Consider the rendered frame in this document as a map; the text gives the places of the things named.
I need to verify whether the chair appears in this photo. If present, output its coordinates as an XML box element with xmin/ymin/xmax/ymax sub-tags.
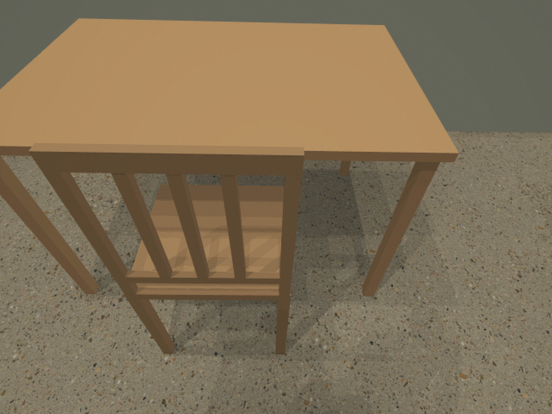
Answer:
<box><xmin>28</xmin><ymin>143</ymin><xmax>304</xmax><ymax>354</ymax></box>

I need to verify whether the table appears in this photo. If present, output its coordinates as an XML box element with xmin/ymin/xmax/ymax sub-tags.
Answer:
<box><xmin>0</xmin><ymin>18</ymin><xmax>459</xmax><ymax>297</ymax></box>

